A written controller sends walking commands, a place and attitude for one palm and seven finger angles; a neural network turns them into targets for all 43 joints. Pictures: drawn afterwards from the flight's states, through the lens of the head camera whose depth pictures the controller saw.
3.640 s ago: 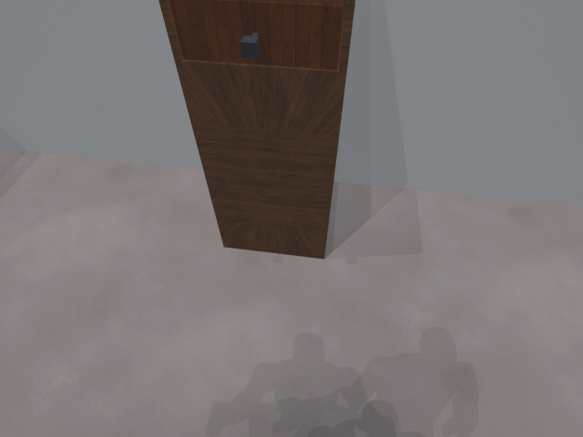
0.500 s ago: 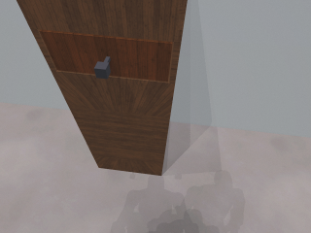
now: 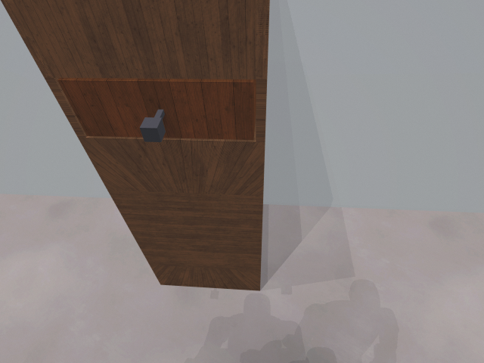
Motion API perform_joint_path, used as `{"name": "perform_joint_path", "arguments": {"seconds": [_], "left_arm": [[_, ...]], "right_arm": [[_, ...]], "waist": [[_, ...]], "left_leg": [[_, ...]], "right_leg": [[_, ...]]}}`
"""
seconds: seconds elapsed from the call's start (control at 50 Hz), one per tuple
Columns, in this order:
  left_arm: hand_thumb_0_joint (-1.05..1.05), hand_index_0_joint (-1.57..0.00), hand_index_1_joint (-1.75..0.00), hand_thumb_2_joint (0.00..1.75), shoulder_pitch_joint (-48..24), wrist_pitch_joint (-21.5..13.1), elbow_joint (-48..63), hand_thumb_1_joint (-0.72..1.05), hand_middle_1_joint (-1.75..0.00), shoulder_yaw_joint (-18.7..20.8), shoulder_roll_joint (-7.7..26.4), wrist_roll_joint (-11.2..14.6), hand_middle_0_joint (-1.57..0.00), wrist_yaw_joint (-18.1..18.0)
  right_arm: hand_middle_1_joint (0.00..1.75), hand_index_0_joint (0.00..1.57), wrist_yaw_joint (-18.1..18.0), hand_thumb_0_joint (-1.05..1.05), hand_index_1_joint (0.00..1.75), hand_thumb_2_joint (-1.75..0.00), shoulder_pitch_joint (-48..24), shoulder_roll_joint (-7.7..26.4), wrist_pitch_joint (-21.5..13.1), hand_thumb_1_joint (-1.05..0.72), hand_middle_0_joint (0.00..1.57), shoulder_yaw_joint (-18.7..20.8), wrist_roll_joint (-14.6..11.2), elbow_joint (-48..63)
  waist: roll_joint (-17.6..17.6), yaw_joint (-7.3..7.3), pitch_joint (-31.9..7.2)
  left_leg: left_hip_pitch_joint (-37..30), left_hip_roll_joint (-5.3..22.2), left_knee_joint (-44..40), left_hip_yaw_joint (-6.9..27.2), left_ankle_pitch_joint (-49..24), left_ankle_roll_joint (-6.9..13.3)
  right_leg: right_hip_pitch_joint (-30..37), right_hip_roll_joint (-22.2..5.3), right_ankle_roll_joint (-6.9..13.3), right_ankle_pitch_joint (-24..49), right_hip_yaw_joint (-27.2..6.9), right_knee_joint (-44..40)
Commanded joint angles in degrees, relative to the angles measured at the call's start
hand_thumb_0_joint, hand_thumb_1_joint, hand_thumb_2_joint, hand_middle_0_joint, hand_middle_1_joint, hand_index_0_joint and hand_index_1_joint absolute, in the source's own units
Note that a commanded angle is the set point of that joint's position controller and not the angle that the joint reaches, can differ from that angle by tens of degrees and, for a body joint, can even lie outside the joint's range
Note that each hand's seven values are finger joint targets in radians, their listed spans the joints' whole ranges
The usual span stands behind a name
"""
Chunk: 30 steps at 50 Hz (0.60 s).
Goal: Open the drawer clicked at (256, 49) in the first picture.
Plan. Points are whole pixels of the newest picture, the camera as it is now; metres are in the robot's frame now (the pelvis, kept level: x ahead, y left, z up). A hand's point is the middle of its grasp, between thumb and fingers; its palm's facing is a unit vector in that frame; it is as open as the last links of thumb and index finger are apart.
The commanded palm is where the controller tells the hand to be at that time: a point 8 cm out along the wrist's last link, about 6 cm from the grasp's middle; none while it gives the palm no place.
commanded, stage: look again from close up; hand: left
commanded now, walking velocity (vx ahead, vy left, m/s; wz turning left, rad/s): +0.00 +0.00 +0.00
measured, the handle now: (155, 123) +0.52 +0.20 +0.13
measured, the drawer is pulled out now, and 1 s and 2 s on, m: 0.00 0.00 0.00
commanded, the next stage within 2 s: raise the hand with hooked fingers in 0.30 s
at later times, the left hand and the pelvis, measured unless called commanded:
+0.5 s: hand out of the picture +0.07 +0.18 -0.13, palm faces -0.04 -0.92 -0.39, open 7.3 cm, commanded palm +0.11 +0.21 -0.04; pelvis +0.00 -0.01 +0.00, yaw -1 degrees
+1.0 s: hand (105, 339) +0.16 +0.22 +0.01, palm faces +0.09 -0.07 -0.99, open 9.6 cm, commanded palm +0.16 +0.21 +0.07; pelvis -0.02 -0.05 -0.02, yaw +3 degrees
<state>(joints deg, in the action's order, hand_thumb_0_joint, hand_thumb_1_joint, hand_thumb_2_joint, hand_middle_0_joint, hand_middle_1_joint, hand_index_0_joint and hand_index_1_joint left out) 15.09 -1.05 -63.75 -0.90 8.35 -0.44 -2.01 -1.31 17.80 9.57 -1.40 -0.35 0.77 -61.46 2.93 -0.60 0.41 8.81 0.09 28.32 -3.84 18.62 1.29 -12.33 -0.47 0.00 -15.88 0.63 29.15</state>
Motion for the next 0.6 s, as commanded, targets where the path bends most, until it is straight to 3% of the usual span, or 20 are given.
{"name": "perform_joint_path", "arguments": {"seconds": [0.0,0.1,0.16,0.22,0.36,0.38,0.4,0.42,0.44,0.46,0.48,0.5,0.52,0.54,0.56,0.58], "left_arm": [[0.00,-0.20,-0.30,0.90,2.57,-0.75,2.36,0.90,-0.30,0.82,5.51,-0.04,-0.20,-0.30],[0.00,-0.20,-0.30,0.90,3.04,-0.55,2.14,0.90,-0.30,0.87,5.82,0.00,-0.20,-0.24],[0.00,-0.20,-0.30,0.90,3.38,-0.47,2.03,0.90,-0.30,0.99,5.94,-0.01,-0.20,-0.19],[0.00,-0.20,-0.30,0.90,3.58,-0.60,1.80,0.90,-0.30,1.11,6.03,-0.02,-0.20,-0.17],[0.00,-0.20,-0.30,0.90,3.96,-0.60,1.25,0.90,-0.30,1.20,5.79,-0.08,-0.20,-0.10],[0.00,-0.20,-0.30,0.90,8.95,-1.49,-0.84,0.90,-0.30,1.76,7.60,-0.59,-0.20,-2.50],[0.00,-0.20,-0.32,0.89,-37.67,-11.41,86.72,0.88,-0.32,-0.50,24.59,-8.39,-0.20,-2.48],[0.00,-0.20,-0.33,0.88,-11.56,-5.78,70.69,0.85,-0.33,2.49,20.97,-9.54,-0.20,-6.81],[0.00,-0.21,-0.34,0.87,-8.38,-1.38,68.69,0.83,-0.34,1.13,15.45,-6.56,-0.21,-10.13],[0.00,-0.21,-0.36,0.86,7.98,4.43,58.94,0.81,-0.36,-5.10,4.16,-8.43,-0.21,-10.53],[0.00,-0.21,-0.37,0.85,-0.88,3.91,72.56,0.78,-0.37,-7.01,5.26,-10.39,-0.21,-10.38],[0.00,-0.21,-0.39,0.84,1.61,3.55,73.96,0.76,-0.39,-4.76,9.13,-15.80,-0.21,-11.40],[0.00,-0.21,-0.40,0.83,1.55,3.04,74.24,0.74,-0.40,-4.85,10.84,-20.93,-0.21,-12.93],[0.00,-0.21,-0.42,0.82,4.75,3.59,72.39,0.71,-0.42,-4.21,11.04,-25.44,-0.21,-14.14],[0.00,-0.22,-0.43,0.81,9.72,4.15,69.42,0.69,-0.43,-5.50,9.41,-30.60,-0.22,-14.98],[0.00,-0.22,-0.45,0.80,15.98,4.41,65.67,0.67,-0.45,-4.17,9.44,-35.25,-0.22,-15.85]], "right_arm": [[0.30,0.20,-0.31,0.00,0.30,-0.90,3.05,5.03,-0.82,-0.90,0.20,0.35,0.08,1.97],[0.30,0.20,-0.36,0.00,0.30,-0.90,3.09,5.09,-0.71,-0.90,0.20,0.06,0.08,0.88],[0.30,0.20,-0.39,0.00,0.30,-0.90,2.92,5.05,-0.76,-0.90,0.20,0.03,0.09,0.35],[0.30,0.20,-0.52,0.00,0.30,-0.90,3.08,4.90,-0.84,-0.90,0.20,0.09,0.02,-0.22],[0.30,0.20,-0.65,0.00,0.30,-0.90,2.93,4.24,-0.65,-0.90,0.20,0.17,-0.05,-1.43],[0.30,0.20,-0.19,0.00,0.30,-0.90,-3.27,6.79,-0.63,-0.90,0.20,1.15,-0.68,2.45],[0.30,0.20,-3.04,0.00,0.30,-0.90,-2.98,15.15,-9.36,-0.90,0.20,1.19,-3.78,21.68],[0.30,0.20,-5.50,0.00,0.30,-0.90,-7.80,10.28,-15.05,-0.90,0.20,1.55,-2.78,19.22],[0.30,0.20,-5.51,0.00,0.30,-0.90,-6.73,9.68,-16.62,-0.90,0.20,2.80,-3.51,15.48],[0.30,0.20,-5.14,0.00,0.30,-0.90,-6.02,6.54,-17.11,-0.90,0.20,2.13,-4.11,15.81],[0.30,0.20,-4.38,0.00,0.30,-0.90,-8.74,8.42,-17.98,-0.90,0.20,1.76,-4.22,21.26],[0.30,0.20,-4.35,0.00,0.30,-0.90,-9.67,10.47,-18.26,-0.90,0.20,2.28,-2.89,22.20],[0.30,0.20,-4.00,0.00,0.30,-0.90,-10.63,11.26,-17.80,-0.90,0.20,1.93,-1.54,23.89],[0.30,0.20,-3.30,0.00,0.30,-0.90,-10.41,11.39,-16.52,-0.90,0.20,2.29,-0.72,26.12],[0.30,0.20,-2.45,0.00,0.30,-0.90,-10.50,10.90,-15.00,-0.90,0.20,2.72,0.09,28.20],[0.30,0.20,-1.51,0.00,0.30,-0.90,-11.91,10.98,-13.20,-0.90,0.20,3.61,0.64,30.14]], "waist": [[-3.54,0.29,5.30],[-4.32,0.39,5.94],[-3.08,0.63,4.85],[-4.03,0.39,2.94],[-3.36,0.41,2.80],[-11.87,2.85,3.93],[7.26,-2.02,-25.43],[16.77,2.34,-22.23],[16.48,1.60,-16.48],[9.77,0.96,-10.89],[6.93,0.78,-5.00],[3.24,0.39,-8.23],[-0.99,-0.76,-4.73],[-5.06,-0.29,-4.76],[-11.85,1.30,-4.27],[-15.47,3.29,-2.17]], "left_leg": [[4.51,6.04,-7.70,5.90,-11.22,1.15],[3.79,5.78,-8.50,5.51,-9.70,1.17],[3.05,5.80,-8.69,5.01,-9.70,1.16],[1.50,5.83,-8.05,4.61,-11.11,1.05],[1.20,5.75,-7.64,4.04,-10.46,0.79],[5.80,7.29,4.23,2.13,-16.64,-1.00],[-8.41,0.27,-3.80,3.04,-26.97,1.44],[-12.04,2.66,-4.27,3.06,-39.67,1.16],[-7.31,2.89,-3.76,2.95,-34.24,-1.31],[-2.97,3.61,-4.54,3.52,-30.42,-0.88],[0.50,3.01,-3.94,4.62,-25.35,-0.79],[0.86,2.04,-1.60,4.38,-22.57,-0.08],[4.74,0.92,0.03,4.75,-18.46,0.09],[7.17,-0.08,1.28,5.19,-17.03,0.37],[9.62,-0.81,2.55,4.51,-15.00,0.24],[12.43,-1.21,3.25,3.96,-12.33,-0.13]], "right_leg": [[-0.39,-4.24,2.53,8.49,-4.33,-3.63],[-0.66,-4.29,2.43,8.42,-4.76,-4.07],[-0.03,-4.36,2.35,8.96,-4.90,-4.14],[0.83,-4.63,2.47,11.90,-5.25,-4.03],[1.04,-4.81,2.72,13.20,-5.69,-4.64],[1.68,-8.23,0.98,38.47,-7.46,-4.12],[6.14,-2.05,2.86,29.84,-9.12,1.40],[2.41,-0.64,3.65,14.49,-3.81,3.82],[-2.00,-0.49,2.59,4.98,-0.54,4.13],[-4.91,-0.19,1.81,3.16,0.46,3.53],[-5.90,-0.57,1.94,6.11,0.46,1.95],[-7.32,0.11,2.43,7.80,-0.48,1.28],[-10.48,0.60,2.73,6.59,-0.42,1.30],[-11.32,1.08,2.94,4.92,-0.54,1.72],[-12.51,1.34,2.77,1.14,-0.50,1.61],[-12.89,1.49,2.74,-1.77,-1.05,1.39]]}}
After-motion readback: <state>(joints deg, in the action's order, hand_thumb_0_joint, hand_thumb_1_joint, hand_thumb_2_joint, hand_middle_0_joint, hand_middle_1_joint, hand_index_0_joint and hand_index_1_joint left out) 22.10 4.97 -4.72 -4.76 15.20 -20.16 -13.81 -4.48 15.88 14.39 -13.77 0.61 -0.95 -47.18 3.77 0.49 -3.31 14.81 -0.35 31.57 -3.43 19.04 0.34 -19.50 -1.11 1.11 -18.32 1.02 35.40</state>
